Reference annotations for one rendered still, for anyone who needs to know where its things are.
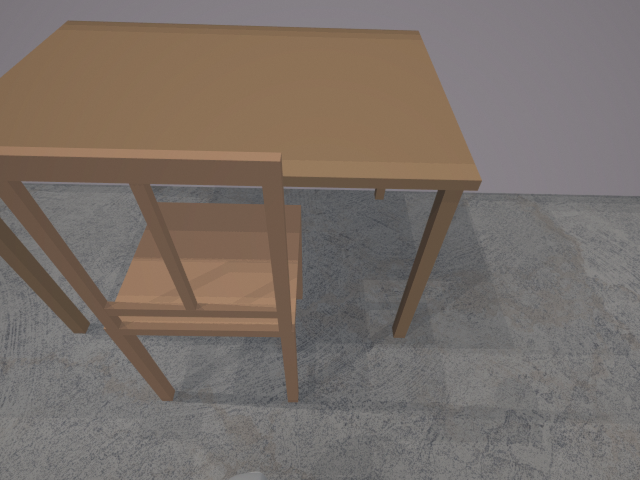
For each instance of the table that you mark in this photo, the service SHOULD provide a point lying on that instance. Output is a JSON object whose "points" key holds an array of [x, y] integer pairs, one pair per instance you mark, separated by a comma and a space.
{"points": [[346, 108]]}

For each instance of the chair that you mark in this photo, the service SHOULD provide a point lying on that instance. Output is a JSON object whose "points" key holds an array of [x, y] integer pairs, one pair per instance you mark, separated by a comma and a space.
{"points": [[200, 269]]}

